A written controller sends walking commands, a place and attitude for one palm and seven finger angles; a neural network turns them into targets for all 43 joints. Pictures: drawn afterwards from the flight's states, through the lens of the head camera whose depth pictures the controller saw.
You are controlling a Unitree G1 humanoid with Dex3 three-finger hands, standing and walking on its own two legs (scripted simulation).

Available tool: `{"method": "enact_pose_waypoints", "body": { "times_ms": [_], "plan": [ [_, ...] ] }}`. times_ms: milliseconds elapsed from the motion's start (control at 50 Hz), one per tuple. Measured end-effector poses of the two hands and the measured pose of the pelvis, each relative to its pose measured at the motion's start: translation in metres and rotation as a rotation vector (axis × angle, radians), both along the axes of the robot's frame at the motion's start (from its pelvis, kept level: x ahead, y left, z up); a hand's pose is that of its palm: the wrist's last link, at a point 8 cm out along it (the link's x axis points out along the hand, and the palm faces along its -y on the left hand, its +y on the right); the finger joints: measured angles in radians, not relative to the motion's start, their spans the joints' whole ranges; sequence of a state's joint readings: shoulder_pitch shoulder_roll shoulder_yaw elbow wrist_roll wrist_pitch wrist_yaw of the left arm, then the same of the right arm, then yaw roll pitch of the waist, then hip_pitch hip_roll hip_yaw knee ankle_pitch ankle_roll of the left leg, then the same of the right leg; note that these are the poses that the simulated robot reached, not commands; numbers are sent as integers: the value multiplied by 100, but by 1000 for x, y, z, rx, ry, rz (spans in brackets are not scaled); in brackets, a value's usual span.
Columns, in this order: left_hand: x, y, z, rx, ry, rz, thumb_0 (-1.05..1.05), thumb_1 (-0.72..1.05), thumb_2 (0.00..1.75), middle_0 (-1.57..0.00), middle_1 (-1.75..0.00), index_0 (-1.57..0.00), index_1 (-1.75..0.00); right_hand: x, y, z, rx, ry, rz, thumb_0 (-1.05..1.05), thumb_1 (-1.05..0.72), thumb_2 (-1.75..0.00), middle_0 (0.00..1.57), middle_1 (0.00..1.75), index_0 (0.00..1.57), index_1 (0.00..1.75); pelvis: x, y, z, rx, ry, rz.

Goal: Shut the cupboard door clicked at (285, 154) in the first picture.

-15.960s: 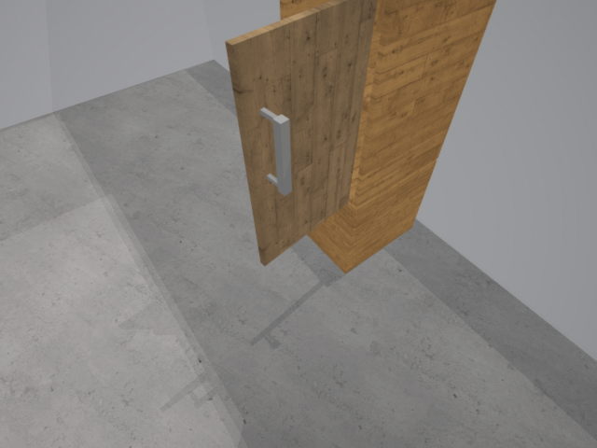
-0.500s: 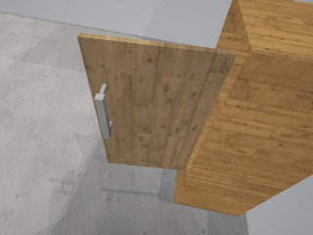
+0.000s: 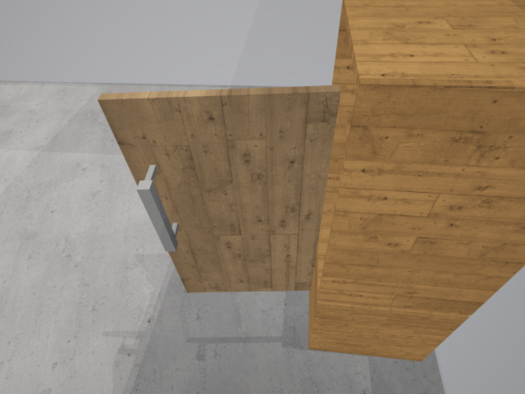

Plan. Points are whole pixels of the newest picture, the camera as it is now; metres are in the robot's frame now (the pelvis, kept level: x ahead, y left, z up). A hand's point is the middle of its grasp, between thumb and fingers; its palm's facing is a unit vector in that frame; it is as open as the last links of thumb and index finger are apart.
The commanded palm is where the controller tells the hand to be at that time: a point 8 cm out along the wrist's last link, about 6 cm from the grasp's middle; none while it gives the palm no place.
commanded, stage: come to a stop and stand still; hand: left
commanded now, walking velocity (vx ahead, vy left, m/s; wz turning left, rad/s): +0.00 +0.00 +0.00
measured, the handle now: (162, 210) +0.42 +0.20 +0.04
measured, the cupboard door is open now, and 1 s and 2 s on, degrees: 97 97 97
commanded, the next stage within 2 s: look again from close up in 0.18 s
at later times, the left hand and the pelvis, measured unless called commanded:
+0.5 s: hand out of the picture +0.03 +0.18 -0.17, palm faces -0.01 -0.98 -0.18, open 7.4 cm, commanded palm none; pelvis +0.03 +0.01 +0.01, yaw -1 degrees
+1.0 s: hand out of the picture +0.06 +0.21 -0.17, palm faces -0.01 -0.98 -0.21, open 7.4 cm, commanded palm none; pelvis +0.05 +0.03 +0.01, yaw -1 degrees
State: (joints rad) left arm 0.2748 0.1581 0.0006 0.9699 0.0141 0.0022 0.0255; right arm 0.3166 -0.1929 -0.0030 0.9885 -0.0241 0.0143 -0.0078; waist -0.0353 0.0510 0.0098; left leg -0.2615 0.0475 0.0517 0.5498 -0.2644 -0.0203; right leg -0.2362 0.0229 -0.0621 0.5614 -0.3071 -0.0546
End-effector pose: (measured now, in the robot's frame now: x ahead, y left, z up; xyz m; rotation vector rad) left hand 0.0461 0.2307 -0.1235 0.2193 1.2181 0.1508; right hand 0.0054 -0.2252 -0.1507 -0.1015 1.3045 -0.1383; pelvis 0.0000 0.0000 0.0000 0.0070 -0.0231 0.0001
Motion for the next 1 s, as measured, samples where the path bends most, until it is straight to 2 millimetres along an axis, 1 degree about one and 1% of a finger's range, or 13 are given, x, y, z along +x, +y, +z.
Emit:
{"method": "enact_pose_waypoints", "body": {
  "times_ms": [140,200,260,360,480,600,700,820,1000],
  "plan": [
    [2,-1,-1,-12,16,-8,0,91,89,-20,-30,-20,-30,-18,14,2,31,66,0,1,-91,-90,20,30,20,30,3,-1,4,2,8,-6],
    [0,0,-2,-16,42,-3,0,92,89,-20,-30,-20,-30,-20,17,4,30,92,-1,1,-91,-90,20,30,20,30,7,0,5,2,13,-9],
    [-5,1,-4,-23,72,3,0,92,89,-20,-30,-20,-30,-19,18,7,22,109,-1,1,-91,-90,20,30,20,30,11,2,6,2,16,-11],
    [-12,2,-8,-40,122,14,0,91,89,-20,-30,-20,-30,-7,16,10,-2,112,2,1,-91,-90,20,30,20,30,19,6,7,2,19,-13],
    [-17,2,-12,-60,161,26,0,91,89,-20,-30,-20,-30,18,15,14,-31,79,12,0,-91,-90,20,30,20,30,28,12,8,1,17,-17],
    [-14,6,-13,-67,174,32,0,91,89,-20,-30,-20,-30,44,17,16,-47,38,24,1,-91,-90,20,30,20,30,36,17,9,0,16,-19],
    [-8,12,-13,-62,169,35,0,91,89,-20,-30,-20,-30,58,19,17,-53,18,32,1,-92,-90,20,30,20,30,41,22,9,1,16,-18],
    [1,20,-12,-51,157,35,0,91,89,-20,-30,-20,-30,63,23,18,-54,20,37,0,-92,-90,20,30,20,30,45,25,10,1,17,-17],
    [11,29,-10,-36,146,30,0,91,89,-20,-30,-20,-30,56,28,17,-52,45,20,0,-92,-90,20,30,20,30,46,29,10,5,20,-19]
  ]
}}
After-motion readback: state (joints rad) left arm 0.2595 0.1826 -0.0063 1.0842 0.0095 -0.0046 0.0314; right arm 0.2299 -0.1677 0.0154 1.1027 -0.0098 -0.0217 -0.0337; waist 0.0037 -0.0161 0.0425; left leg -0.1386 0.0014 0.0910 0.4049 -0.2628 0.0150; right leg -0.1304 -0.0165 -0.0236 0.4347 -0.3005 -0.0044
